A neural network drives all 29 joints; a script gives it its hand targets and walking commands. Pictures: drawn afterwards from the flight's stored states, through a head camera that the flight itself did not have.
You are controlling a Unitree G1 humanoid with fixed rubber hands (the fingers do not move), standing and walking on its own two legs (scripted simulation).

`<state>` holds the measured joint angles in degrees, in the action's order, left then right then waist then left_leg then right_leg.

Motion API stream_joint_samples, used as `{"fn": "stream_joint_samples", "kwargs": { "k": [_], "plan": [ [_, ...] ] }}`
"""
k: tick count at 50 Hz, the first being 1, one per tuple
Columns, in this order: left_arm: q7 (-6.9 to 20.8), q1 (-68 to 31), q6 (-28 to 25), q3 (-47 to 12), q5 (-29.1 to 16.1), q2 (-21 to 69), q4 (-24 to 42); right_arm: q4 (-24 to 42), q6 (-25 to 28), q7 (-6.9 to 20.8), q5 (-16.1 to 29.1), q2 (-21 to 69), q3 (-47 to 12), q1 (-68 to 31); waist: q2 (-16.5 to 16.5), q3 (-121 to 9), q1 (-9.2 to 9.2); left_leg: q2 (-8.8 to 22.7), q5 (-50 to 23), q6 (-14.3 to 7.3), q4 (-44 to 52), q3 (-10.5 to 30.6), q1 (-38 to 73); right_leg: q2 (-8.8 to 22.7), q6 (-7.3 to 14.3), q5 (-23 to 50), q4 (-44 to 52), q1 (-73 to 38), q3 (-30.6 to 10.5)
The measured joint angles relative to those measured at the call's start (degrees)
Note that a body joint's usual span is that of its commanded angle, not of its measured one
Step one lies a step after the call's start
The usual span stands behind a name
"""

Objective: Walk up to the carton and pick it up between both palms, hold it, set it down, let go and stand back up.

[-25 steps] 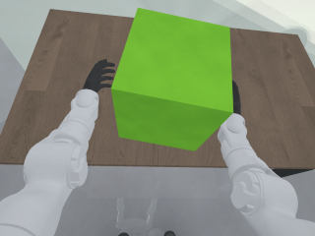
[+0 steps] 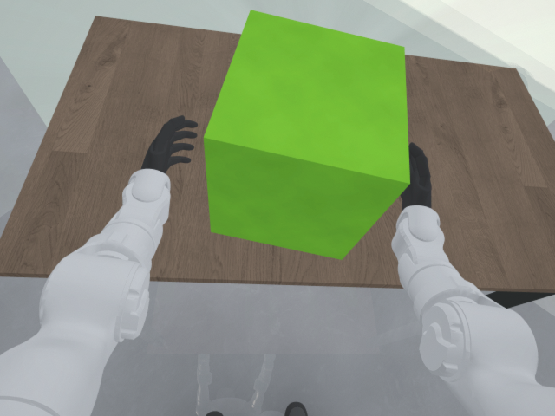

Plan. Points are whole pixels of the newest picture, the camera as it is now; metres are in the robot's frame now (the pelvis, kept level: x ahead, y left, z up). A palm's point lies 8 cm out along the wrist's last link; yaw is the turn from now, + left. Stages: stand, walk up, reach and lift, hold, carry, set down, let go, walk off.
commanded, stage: set down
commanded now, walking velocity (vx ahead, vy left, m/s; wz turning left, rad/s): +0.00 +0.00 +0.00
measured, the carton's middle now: (300, 146) +0.53 -0.04 +0.01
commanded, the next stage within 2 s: none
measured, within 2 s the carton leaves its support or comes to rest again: neither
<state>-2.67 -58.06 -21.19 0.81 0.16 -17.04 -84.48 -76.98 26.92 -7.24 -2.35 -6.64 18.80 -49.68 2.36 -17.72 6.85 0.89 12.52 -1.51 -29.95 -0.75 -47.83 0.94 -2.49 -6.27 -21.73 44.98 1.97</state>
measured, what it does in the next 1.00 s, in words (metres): shifts its weight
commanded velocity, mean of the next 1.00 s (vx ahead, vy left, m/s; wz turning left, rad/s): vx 0.00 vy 0.00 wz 0.00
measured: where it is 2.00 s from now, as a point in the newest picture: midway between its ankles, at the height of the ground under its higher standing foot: outside the picture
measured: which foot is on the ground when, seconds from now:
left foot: down 0.00-1.00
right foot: down 0.00-1.00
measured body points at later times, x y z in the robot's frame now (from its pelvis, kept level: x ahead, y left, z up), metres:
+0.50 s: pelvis -0.08 -0.03 -0.01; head -0.01 +0.00 +0.44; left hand +0.36 +0.19 +0.02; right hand +0.33 -0.24 +0.03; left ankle -0.02 +0.09 -0.72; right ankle +0.00 -0.16 -0.73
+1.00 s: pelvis -0.06 -0.04 -0.01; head +0.01 -0.01 +0.43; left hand +0.34 +0.21 -0.02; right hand +0.30 -0.24 +0.00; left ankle -0.02 +0.09 -0.73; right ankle +0.00 -0.16 -0.73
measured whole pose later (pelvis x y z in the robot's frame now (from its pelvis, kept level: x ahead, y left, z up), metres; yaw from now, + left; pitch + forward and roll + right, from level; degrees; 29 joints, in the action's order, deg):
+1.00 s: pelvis -0.06 -0.04 -0.01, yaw +3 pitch +17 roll +0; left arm 6.5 -39.0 -17.1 -7.8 -20.5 -24.2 -75.8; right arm -53.4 11.6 -13.0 7.0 -3.3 6.5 -29.0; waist 2.6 -10.4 6.3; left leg 0.7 13.0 0.6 -38.2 0.5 -42.3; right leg 0.9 0.1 -11.5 -37.1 42.6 2.0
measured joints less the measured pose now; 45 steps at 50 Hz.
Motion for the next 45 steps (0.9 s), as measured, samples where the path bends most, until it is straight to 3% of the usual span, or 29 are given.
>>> {"fn": "stream_joint_samples", "kwargs": {
  "k": [2,5,7,10,16,21,26,31,37,45],
  "plan": [
    [0.0,2.0,0.7,0.0,0.0,0.0,0.0,-3.1,0.2,1.2,1.7,0.0,-0.3,0.0,0.0,-0.8,-0.21,-0.1,-0.8,1.9,0.0,-0.1,0.0,0.0,2.8,0.4,0.4,0.0,-0.7],
    [0.2,4.7,0.8,0.0,0.0,0.0,0.0,-4.0,0.8,1.6,3.5,0.0,-1.1,1.6,-0.1,-0.8,-0.59,-0.1,-2.5,3.2,0.0,-0.1,0.0,0.0,2.9,1.8,0.4,0.0,-1.0],
    [0.6,6.0,0.7,0.0,0.0,-0.2,0.0,-2.4,1.0,1.2,3.8,0.0,-2.3,3.4,-0.1,-0.8,-0.61,-0.1,-2.9,2.7,0.0,-0.1,-0.1,-0.1,2.2,1.9,0.4,0.0,-1.0],
    [1.6,5.9,-0.9,0.0,-2.0,-0.8,0.1,1.4,-1.7,0.5,4.6,-0.3,-2.5,5.1,-0.1,0.2,-0.57,-0.1,-1.7,-0.1,0.0,0.3,0.1,-0.1,0.2,0.9,-0.3,0.0,-0.5],
    [3.5,8.6,-1.6,-0.2,-4.1,-2.3,2.2,8.2,-4.1,0.5,8.0,-0.2,-7.6,8.4,0.0,1.2,-0.56,-0.1,-3.6,0.9,-0.1,0.3,1.3,-0.1,0.8,1.7,-2.1,-0.4,-0.5],
    [5.1,10.8,-1.6,-0.3,-5.2,-2.7,2.4,10.0,-7.0,-0.7,9.4,-0.2,-9.4,10.4,0.0,1.0,-0.57,-0.1,-4.5,1.1,-0.3,0.3,2.3,-0.1,1.3,1.7,-4.0,-0.5,-0.5],
    [5.7,8.4,-0.9,-6.3,-14.0,-4.5,1.9,10.2,-14.8,-1.9,9.4,-0.2,-9.4,7.3,0.0,3.7,-0.57,-0.1,-3.0,0.8,-2.7,0.4,2.9,0.0,1.5,0.2,-7.6,-0.5,-0.6],
    [5.8,2.0,0.2,-11.8,-20.3,-6.7,1.5,15.0,-19.9,-2.6,9.4,0.0,-9.4,3.4,0.2,7.0,-0.56,-0.2,0.8,0.0,-6.6,0.5,2.9,-0.1,2.0,-1.7,-11.5,-0.4,-0.6],
    [6.6,1.1,2.3,-12.0,-20.6,-6.8,1.4,15.7,-20.9,-2.9,9.4,0.5,-9.4,2.9,0.2,5.4,-0.57,-0.1,-1.5,1.2,-8.3,1.2,3.6,-0.1,2.5,-2.9,-15.3,-0.4,-0.1],
    [9.1,8.6,4.7,-11.7,-20.7,-6.9,1.5,16.8,-19.9,-5.8,9.4,1.4,-11.5,10.1,0.2,7.3,-0.56,-0.2,-0.4,1.8,-8.3,1.3,5.5,0.0,2.6,-4.4,-15.5,-2.3,0.0]
  ]
}}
